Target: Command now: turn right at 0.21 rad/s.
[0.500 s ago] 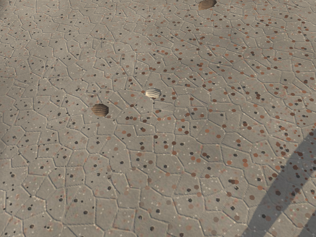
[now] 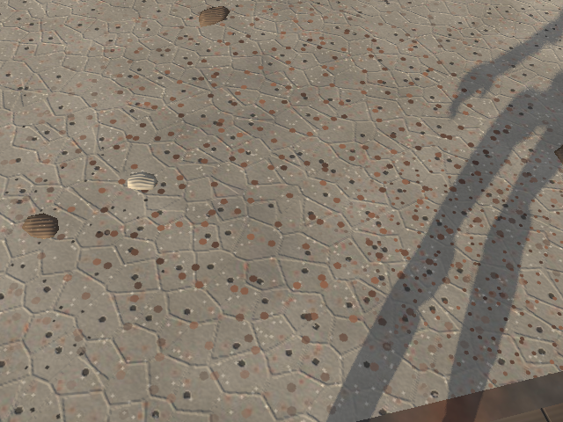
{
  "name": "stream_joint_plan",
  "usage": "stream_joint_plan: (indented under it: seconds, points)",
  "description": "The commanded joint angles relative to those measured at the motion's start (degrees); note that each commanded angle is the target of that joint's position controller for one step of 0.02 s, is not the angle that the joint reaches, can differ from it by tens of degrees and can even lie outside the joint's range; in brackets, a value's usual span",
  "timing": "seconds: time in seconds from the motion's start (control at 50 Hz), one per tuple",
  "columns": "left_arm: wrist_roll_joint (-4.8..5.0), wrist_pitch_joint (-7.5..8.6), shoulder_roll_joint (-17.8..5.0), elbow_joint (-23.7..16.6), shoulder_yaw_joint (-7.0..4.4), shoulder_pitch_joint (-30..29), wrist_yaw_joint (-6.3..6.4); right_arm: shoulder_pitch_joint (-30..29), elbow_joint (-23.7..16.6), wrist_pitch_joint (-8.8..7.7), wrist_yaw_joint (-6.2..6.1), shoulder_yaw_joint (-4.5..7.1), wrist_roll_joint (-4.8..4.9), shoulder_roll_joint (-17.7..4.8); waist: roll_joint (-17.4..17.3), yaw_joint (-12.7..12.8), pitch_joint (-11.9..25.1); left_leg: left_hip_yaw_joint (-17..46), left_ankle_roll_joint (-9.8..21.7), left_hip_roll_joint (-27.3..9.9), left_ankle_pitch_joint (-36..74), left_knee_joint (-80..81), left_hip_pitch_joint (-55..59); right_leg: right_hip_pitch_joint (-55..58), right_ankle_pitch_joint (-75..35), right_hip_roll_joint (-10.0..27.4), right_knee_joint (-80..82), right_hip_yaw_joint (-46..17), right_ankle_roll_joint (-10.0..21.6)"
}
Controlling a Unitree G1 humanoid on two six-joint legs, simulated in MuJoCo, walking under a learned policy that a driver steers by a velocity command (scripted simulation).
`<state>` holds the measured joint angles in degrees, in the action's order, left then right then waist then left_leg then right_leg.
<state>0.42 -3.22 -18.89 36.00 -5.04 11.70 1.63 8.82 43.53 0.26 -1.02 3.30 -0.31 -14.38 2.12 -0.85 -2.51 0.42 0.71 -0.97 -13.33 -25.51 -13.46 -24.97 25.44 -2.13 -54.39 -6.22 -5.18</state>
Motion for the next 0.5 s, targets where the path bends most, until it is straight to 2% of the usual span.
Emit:
stream_joint_plan:
  seconds: [0.02,0.04,0.06,0.08,0.1,0.12,0.14,0.16,0.18,0.22,0.26,0.38,0.5]
  points:
    - [0.02,1.1,-1.3,-5.2,0.51,-3.1,-0.31,-1.9,-3.3,-0.12,0.04,2.18,0.29,-10.3,-14.0,-1.2,6.6,8.9,12.1,-11.5,23.7,4.8,6.7,4.4,0.1,1.6,12.9,4.8,-0.2]
    - [0.24,1.14,-2.0,-4.7,0.26,-2.4,-0.36,-1.2,-2.9,0.02,0.17,2.19,0.57,-10.8,-13.9,-1.3,6.6,9.6,12.1,-11.8,23.3,4.2,6.6,6.4,-2.0,1.3,17.1,5.6,0.1]
    - [0.27,1.19,-2.1,-3.8,0.13,-0.7,-0.43,-1.4,-2.7,0.09,0.26,1.98,0.99,-10.8,-13.1,-0.2,6.3,9.4,11.5,-11.5,22.8,3.1,5.8,9.6,-7.0,1.0,23.8,6.3,0.9]
    - [0.05,1.29,-1.9,-2.7,0.14,1.1,-0.51,-1.3,-2.4,0.02,0.33,1.58,1.46,-10.0,-12.1,1.0,5.8,9.0,10.1,-10.8,21.6,2.1,4.1,14.1,-13.9,0.5,32.4,6.9,2.2]
    - [-0.45,1.35,-3.0,-2.8,0.1,1.1,-0.4,1.1,-1.4,-0.49,0.47,1.07,1.52,-8.9,-10.2,0.8,5.9,8.6,7.0,-9.8,18.1,1.7,1.2,19.4,-19.9,2.0,36.4,4.2,3.9]
    - [-0.93,1.31,-6.1,-3.5,-0.3,1.9,0.11,2.1,-1.6,-1.33,0.88,0.27,-0.07,-7.1,-3.5,-0.3,8.5,5.7,2.7,-7.1,11.1,-2.3,-3.0,25.9,-33.3,8.8,34.2,-3.3,6.1]
    - [-1.65,1.24,-7.3,-3.4,-0.29,-1.1,0.13,4.3,-1.5,-2.14,1.23,-0.53,-1.06,-4.1,7.3,-3.9,8.6,0.4,-1.2,-2.3,-1.3,-1.7,-3.1,21.5,-33.7,12.9,31.1,-6.4,10.5]
    - [-1.68,1.69,-3.0,-4.0,0.64,-2.7,-0.62,1.0,-1.3,-2.11,1.0,-0.47,-1.46,-5.9,5.9,-1.4,7.9,0.6,-3.2,-2.5,-0.9,-0.9,1.0,16.4,-25.0,11.7,31.8,-6.1,11.9]
    - [-2.03,2.13,-1.4,-3.5,1.13,-2.7,-1.08,-1.1,-1.2,-2.01,0.99,-0.19,-1.21,-7.1,4.4,-0.5,6.3,0.1,-3.8,-2.0,1.8,-1.0,1.3,15.4,-19.1,9.3,32.1,-4.6,10.5]
    - [-2.04,2.89,-2.6,-2.8,0.98,-1.9,-1.29,-1.2,-0.4,-1.43,0.55,-0.05,-0.77,-7.5,4.4,0.1,3.8,-0.2,-3.6,-1.9,4.1,-1.6,0.9,13.6,-17.7,7.7,32.3,-3.7,8.9]
    - [-1.73,3.4,-1.9,-2.2,1.36,-1.0,-1.15,-0.3,0.5,-1.14,0.36,-0.12,-0.48,-7.3,4.1,-0.2,2.6,0.3,-3.4,-2.3,4.9,-0.9,1.4,12.5,-18.7,7.3,32.1,-3.4,8.5]
    - [-1.58,3.53,-1.1,-1.5,1.74,-1.1,-0.98,1.1,3.6,-1.0,-0.05,-0.15,-0.33,-6.9,0.7,-0.2,2.1,0.3,-3.9,-2.5,5.7,-0.2,2.5,12.1,-18.2,6.4,31.9,-2.9,8.4]
    - [-1.38,3.72,-0.7,0.3,1.76,-0.6,-1.01,1.9,6.5,-0.99,-0.58,-0.07,-0.13,-7.3,-0.9,-0.3,2.8,0.3,-4.1,-2.8,6.9,0.2,3.5,12.9,-20.6,5.5,31.4,-1.8,8.3]
